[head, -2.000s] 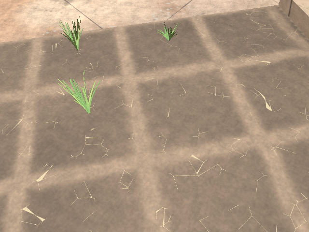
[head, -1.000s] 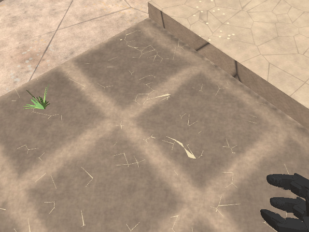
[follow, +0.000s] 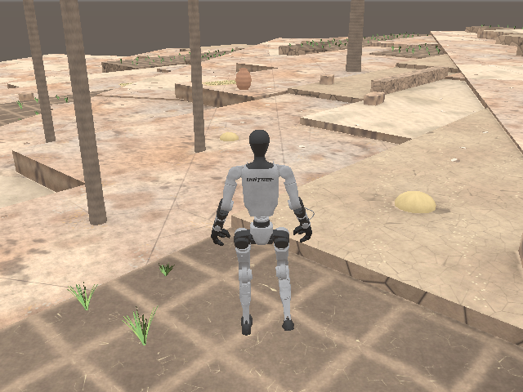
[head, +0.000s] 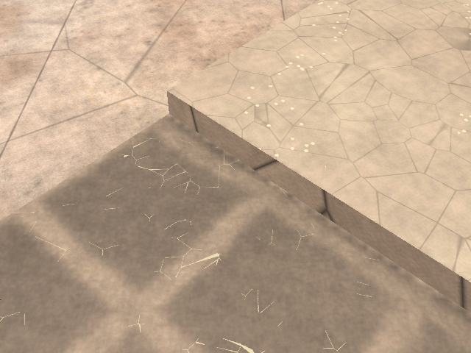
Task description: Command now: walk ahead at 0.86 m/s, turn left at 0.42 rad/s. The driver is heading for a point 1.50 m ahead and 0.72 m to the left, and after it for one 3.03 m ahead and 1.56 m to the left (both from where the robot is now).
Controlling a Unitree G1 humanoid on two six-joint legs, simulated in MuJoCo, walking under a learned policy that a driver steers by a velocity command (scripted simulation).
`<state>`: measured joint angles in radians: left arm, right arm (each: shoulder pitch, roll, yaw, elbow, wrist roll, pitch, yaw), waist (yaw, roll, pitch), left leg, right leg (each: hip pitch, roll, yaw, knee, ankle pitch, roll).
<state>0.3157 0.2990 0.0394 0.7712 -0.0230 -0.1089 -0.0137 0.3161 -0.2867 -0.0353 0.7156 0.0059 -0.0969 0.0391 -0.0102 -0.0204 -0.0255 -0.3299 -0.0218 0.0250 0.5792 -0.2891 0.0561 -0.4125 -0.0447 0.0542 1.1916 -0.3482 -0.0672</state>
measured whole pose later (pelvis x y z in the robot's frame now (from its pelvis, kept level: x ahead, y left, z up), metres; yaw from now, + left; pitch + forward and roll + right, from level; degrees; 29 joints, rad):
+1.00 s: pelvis +0.70 +0.28 +0.00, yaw +46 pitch -2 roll +0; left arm 0.15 0.28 0.02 0.70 -0.02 -0.11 0.00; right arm 0.42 -0.26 -0.05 0.74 -0.01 -0.08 0.04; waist -0.04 -0.03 0.06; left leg -0.20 -0.13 0.04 0.50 -0.26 0.14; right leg -0.61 -0.14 0.09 1.22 -0.23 -0.03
